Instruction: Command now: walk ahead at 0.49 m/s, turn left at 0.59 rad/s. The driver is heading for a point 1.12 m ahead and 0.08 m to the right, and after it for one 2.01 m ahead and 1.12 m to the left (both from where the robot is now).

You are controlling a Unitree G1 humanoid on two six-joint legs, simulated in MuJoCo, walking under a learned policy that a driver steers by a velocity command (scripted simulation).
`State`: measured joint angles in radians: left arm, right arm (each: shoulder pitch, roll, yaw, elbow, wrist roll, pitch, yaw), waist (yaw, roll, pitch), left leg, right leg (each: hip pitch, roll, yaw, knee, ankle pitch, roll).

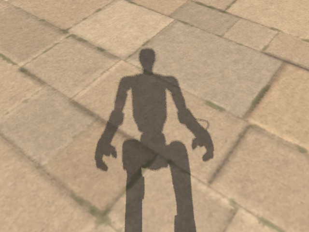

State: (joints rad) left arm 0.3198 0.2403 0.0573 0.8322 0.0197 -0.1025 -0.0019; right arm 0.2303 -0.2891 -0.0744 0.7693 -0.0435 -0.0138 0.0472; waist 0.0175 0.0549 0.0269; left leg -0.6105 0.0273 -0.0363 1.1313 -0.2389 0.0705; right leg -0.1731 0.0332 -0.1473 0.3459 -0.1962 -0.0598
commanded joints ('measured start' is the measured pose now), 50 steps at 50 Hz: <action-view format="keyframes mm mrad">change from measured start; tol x32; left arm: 1 17 76 11 -35 -1 -24 -4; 50 -13 142 42 2 -24 38 -3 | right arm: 1 -18 0 9 -72 0 1 16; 50 60 -18 28 23 -9 -33 -39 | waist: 1 -24 -116 14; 16 -142 171 -398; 27 0 7 51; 43 115 -205 -330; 50 -50 -46 -33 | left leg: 1 -118 48 -27 -38 105 -11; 13 316 -98 162 -648 45 89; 16 1009 412 -654 -807 52 303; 22 482 203 -92 -951 308 114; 34 617 201 187 -985 501 72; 39 742 226 259 -630 1059 44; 41 513 189 272 -165 760 13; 42 82 9 256 230 -107 -43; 43 -97 -81 30 373 -275 -52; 50 44 76 17 -8 -51 -101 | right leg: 1 43 -292 170 -206 217 -115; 13 229 -282 -9 147 814 -72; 16 -449 -20 32 969 -335 10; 17 -552 -80 143 997 -263 -3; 31 -489 -114 115 468 237 10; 40 -114 63 -18 223 -31 -148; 43 506 -380 931 -45 -52 -415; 50 -6 -164 409 -121 373 -242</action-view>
